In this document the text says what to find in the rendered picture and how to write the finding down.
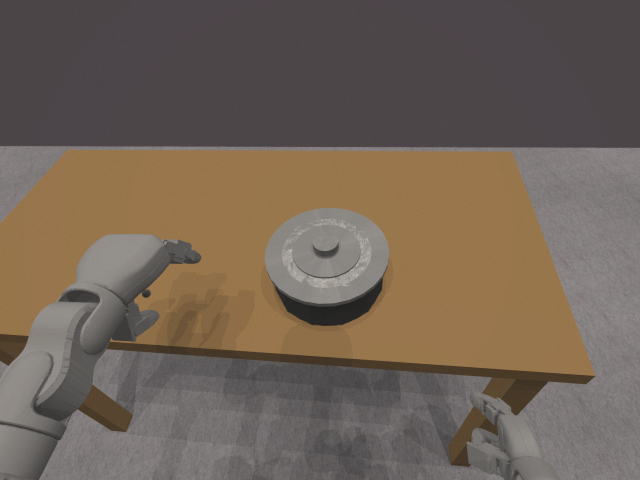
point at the robot left hand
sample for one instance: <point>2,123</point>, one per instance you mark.
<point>127,264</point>

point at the pot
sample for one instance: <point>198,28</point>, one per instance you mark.
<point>332,315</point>

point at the knob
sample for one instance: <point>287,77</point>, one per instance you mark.
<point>325,244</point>

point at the lid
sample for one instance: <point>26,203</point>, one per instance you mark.
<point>306,277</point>

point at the table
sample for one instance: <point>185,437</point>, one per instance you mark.
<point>470,288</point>

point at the robot right hand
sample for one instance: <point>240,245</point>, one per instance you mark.
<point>494,454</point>

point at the left robot forearm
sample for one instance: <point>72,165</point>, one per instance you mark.
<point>53,375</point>

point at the right robot forearm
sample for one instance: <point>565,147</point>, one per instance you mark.
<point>532,468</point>

